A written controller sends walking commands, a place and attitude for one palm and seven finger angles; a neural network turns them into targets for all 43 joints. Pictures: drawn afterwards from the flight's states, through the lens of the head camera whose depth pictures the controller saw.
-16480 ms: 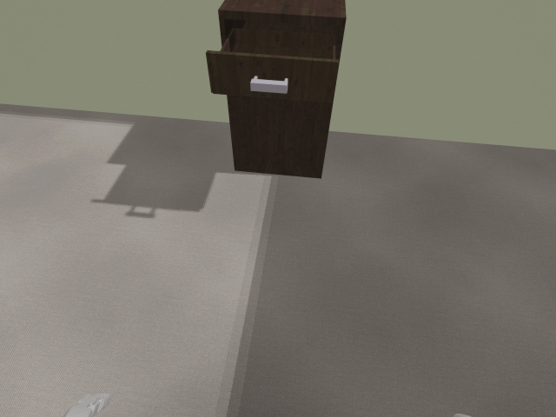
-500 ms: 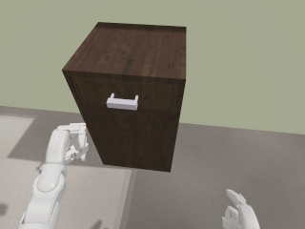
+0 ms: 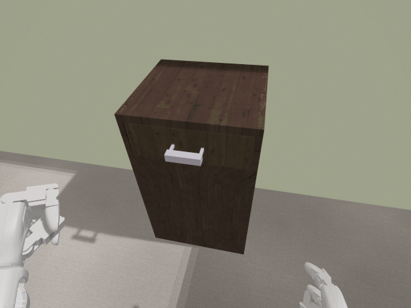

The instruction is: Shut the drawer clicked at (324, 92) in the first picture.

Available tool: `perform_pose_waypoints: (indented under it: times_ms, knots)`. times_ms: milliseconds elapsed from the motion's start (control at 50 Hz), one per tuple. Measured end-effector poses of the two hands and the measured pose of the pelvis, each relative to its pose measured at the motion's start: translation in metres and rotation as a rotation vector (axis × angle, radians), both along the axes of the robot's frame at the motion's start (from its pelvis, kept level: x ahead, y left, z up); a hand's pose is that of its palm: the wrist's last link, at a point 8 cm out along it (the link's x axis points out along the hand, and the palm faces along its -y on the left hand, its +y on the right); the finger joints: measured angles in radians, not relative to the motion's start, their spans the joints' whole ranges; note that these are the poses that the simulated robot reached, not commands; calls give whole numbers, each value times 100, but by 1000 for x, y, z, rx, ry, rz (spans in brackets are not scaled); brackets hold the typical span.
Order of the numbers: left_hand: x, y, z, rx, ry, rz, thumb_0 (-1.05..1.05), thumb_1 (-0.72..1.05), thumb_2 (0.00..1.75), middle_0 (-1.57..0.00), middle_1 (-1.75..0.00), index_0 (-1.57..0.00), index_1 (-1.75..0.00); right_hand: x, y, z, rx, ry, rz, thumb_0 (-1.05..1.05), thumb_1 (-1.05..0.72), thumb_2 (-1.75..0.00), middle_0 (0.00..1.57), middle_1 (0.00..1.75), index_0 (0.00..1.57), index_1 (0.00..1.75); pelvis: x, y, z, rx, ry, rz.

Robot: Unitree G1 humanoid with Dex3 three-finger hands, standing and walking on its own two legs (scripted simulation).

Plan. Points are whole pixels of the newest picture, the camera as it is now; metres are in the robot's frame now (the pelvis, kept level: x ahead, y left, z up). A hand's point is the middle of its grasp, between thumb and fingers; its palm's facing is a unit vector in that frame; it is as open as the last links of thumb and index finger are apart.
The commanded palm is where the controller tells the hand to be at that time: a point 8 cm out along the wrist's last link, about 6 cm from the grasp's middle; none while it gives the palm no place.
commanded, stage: draw the hand back to the body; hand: left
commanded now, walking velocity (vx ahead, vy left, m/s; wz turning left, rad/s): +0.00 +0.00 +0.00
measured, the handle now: (185, 153) +0.60 +0.15 -0.07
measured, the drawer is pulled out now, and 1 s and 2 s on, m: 0.00 0.00 0.00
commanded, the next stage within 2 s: step back with the hand held close in 0.18 s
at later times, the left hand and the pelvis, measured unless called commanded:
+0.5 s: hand (59, 219) +0.19 +0.24 +0.17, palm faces +0.38 -0.80 -0.46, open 3.2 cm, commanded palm +0.12 +0.28 +0.18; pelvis -0.01 +0.00 +0.00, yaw -1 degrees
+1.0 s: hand (30, 268) +0.12 +0.25 +0.15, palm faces +0.38 -0.81 -0.45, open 3.2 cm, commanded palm +0.06 +0.29 +0.18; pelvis -0.07 +0.01 -0.01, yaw +0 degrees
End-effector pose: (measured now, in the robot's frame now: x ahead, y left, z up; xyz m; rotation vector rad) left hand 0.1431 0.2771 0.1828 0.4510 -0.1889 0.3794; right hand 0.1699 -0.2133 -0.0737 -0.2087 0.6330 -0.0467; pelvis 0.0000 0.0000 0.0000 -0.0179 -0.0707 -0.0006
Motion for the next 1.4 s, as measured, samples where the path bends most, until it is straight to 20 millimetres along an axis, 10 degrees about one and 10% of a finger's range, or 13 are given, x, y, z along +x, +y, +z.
perform_pose_waypoints:
  times_ms: [280, 440, 560, 920, 1400]
  knots:
    - [-8, -8, -14, -34, 30, 31, 2, 89, 90, -141, -160, -140, -160, -9, -12, -2, -19, -3, -14, 1, -90, -90, 20, 30, 20, 30, -7, -9, 0, 4, -12, -1]
    - [-1, 0, 11, 87, -44, 2, 2, 89, 90, -141, -160, -140, -160, -16, -21, -2, -21, 29, -59, 1, -90, -90, 20, 30, 20, 30, -10, -6, 1, -7, 33, -3]
    - [3, 3, -11, 69, 75, -50, 1, 89, 90, -140, -160, -140, -160, -33, -28, -6, -40, 100, -133, 1, -90, -90, 20, 30, 20, 30, -18, 6, 2, 5, 76, -14]
    - [-52, 17, -4, 121, -38, -33, 1, 89, 90, -141, -160, -140, -160, -65, -7, -1, -32, 33, -119, 1, -90, -90, 20, 30, 20, 30, -63, 14, -9, 19, 63, -11]
    - [-99, -2, -1, 154, -112, -89, 1, 89, 90, -141, -160, -140, -160, -130, -34, -15, -82, 124, -133, 1, -90, -90, 20, 30, 20, 30, -115, 3, -16, 4, 87, 34]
